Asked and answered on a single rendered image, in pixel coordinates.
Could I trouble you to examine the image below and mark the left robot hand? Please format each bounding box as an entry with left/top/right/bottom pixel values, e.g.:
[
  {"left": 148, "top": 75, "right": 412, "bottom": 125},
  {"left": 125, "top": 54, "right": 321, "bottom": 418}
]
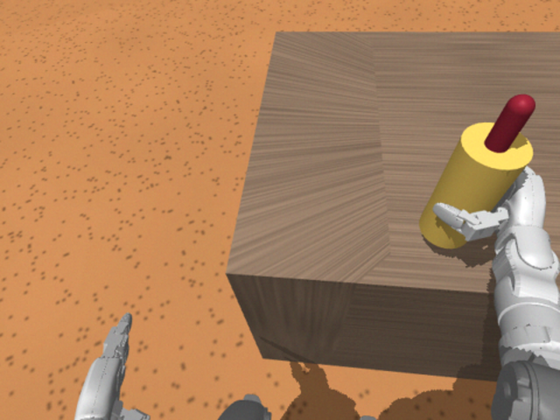
[{"left": 74, "top": 312, "right": 151, "bottom": 420}]

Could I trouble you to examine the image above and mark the bottle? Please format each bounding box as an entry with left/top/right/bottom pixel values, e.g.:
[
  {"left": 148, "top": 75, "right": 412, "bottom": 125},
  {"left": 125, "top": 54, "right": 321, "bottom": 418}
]
[{"left": 419, "top": 94, "right": 536, "bottom": 249}]

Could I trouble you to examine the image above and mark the right robot arm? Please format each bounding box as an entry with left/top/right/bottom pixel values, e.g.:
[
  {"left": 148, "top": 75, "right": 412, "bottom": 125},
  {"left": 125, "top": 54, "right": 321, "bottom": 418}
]
[{"left": 491, "top": 225, "right": 560, "bottom": 420}]

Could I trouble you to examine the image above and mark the right robot hand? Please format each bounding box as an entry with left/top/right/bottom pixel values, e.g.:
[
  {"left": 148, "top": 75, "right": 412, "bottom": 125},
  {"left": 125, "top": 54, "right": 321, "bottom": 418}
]
[{"left": 432, "top": 166, "right": 546, "bottom": 242}]

